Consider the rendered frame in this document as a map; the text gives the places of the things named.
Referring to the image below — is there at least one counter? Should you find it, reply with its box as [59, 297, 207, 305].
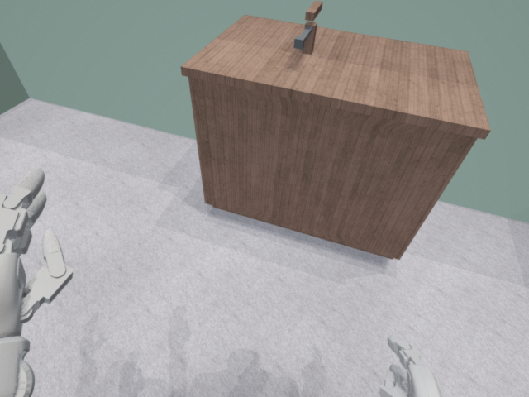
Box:
[181, 1, 491, 260]

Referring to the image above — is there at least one robot right hand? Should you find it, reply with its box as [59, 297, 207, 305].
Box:
[379, 336, 442, 397]

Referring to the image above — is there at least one tap lever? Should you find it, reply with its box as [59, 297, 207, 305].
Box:
[293, 26, 313, 50]

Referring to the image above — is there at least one robot left hand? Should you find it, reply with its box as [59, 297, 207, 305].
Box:
[0, 168, 73, 338]

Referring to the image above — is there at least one left robot forearm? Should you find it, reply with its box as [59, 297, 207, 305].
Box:
[0, 336, 35, 397]

